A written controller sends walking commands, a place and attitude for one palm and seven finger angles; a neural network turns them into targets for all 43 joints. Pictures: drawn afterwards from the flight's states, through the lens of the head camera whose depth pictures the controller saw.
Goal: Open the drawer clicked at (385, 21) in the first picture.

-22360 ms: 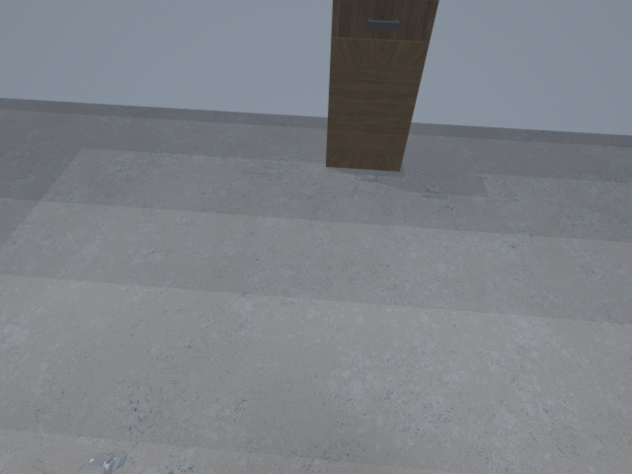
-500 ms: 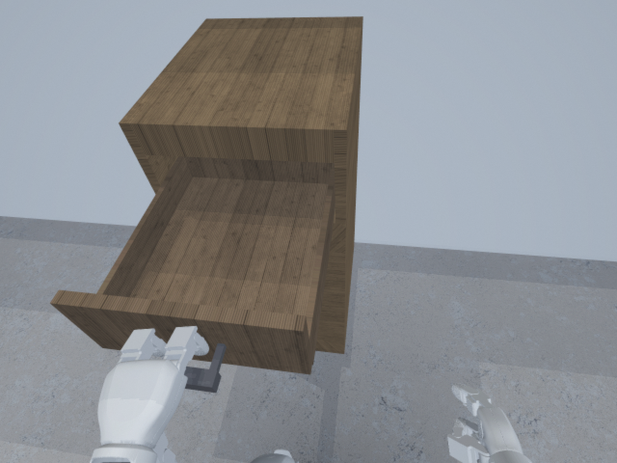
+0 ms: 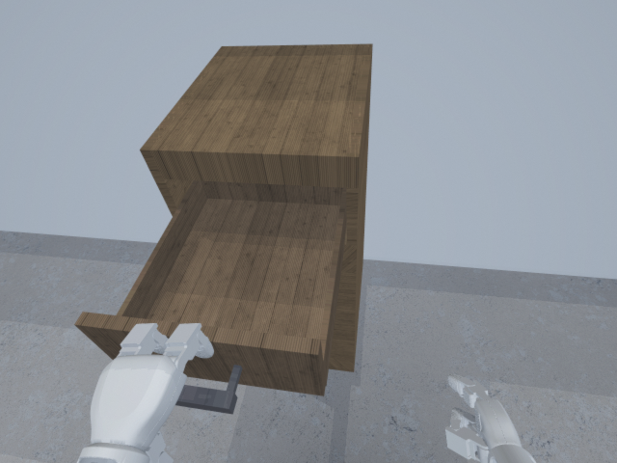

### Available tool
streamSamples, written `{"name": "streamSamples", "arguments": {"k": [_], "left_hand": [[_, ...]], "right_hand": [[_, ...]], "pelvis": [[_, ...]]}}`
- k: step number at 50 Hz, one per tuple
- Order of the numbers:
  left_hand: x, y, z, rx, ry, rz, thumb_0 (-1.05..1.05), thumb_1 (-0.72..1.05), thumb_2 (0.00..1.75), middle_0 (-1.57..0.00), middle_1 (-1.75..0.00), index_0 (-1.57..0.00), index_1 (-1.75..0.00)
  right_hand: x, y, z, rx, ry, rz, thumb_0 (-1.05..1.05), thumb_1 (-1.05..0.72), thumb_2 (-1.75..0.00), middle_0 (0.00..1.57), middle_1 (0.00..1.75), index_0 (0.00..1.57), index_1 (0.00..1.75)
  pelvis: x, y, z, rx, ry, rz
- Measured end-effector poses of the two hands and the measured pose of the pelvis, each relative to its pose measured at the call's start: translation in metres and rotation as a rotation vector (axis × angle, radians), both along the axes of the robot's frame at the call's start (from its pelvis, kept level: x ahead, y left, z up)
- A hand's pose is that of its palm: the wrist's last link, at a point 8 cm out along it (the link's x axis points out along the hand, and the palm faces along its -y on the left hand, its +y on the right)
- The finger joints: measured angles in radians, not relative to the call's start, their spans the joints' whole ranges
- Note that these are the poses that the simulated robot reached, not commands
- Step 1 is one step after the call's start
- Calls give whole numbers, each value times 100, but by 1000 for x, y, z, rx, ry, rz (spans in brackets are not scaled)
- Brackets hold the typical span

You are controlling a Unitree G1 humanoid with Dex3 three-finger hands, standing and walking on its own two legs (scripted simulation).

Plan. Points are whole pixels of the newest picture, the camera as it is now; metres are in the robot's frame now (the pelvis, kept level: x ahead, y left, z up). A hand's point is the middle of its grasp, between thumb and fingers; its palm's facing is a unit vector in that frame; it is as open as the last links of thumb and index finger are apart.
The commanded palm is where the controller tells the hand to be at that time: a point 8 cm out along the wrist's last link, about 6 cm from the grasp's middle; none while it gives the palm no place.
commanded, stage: lift the hand off the handle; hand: left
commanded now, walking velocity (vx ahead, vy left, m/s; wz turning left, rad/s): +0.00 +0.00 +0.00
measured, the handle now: (197, 382) +0.23 +0.19 -0.02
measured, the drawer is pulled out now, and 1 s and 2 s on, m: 0.30 0.30 0.30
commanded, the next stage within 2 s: draw the hand back to the body in 0.56 s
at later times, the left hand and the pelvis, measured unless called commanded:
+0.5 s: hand (141, 364) +0.19 +0.19 +0.12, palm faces +0.11 -0.16 -0.98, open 13.8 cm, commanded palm +0.15 +0.19 +0.18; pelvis +0.01 +0.01 +0.02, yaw -1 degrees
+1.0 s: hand (114, 364) +0.19 +0.22 +0.13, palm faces +0.08 -0.15 -0.99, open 13.8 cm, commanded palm +0.15 +0.22 +0.19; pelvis +0.00 +0.01 +0.02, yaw +0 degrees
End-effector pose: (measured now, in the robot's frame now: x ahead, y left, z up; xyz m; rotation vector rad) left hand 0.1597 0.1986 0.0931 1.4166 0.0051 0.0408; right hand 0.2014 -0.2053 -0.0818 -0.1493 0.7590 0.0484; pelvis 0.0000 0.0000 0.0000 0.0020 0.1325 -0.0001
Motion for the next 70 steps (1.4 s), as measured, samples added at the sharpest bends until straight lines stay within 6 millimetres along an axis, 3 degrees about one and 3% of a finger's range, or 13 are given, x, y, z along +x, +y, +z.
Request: {"name": "streamSamples", "arguments": {"k": [13, 26, 39, 51, 64, 67, 70], "left_hand": [[12, -2, 46, -30, -88, 9, 0, -49, 30, -34, -121, -33, -121], [3, 4, 81, -6, -89, -1, 0, -49, 30, -32, -120, -32, -120], [-4, 2, 77, -15, -60, -37, 0, -49, 30, -32, -120, -32, -120], [0, 26, 87, 6, -44, 22, 0, -49, 30, -32, -120, -32, -120], [-3, 48, 98, 33, -40, 24, 0, -49, 30, -32, -120, -32, -120], [-3, 51, 95, -541, -93, 76, -1, -48, 31, -32, -119, -32, -120], [-5, 52, 93, -876, -176, 101, -1, -44, 32, -32, -117, -31, -117]], "right_hand": [[8, 12, 12, 51, -18, 12, 1, -91, -90, 20, 30, 20, 30], [14, 14, 29, 49, -56, 33, 1, -91, -90, 20, 30, 20, 30], [9, 14, 33, 23, -56, 43, 1, -91, -90, 20, 30, 20, 30], [2, 19, 30, 33, -24, 24, 2, -91, -90, 20, 30, 20, 30], [9, 19, 36, -10, -27, 20, 2, -91, -90, 20, 30, 20, 30], [9, 21, 42, -7, -91, -22, 2, -91, -90, 20, 30, 20, 30], [4, 24, 49, -28, -140, -48, 2, -91, -90, 20, 30, 20, 30]], "pelvis": [[6, 6, 10, -2, -29, -8], [8, 7, 19, -8, -69, -12], [3, 8, 20, -15, -72, -19], [3, 12, 25, -14, -89, -7], [5, 18, 28, -24, -88, 0], [5, 21, 30, -21, -127, 16], [10, 20, 32, -15, -145, 25]]}}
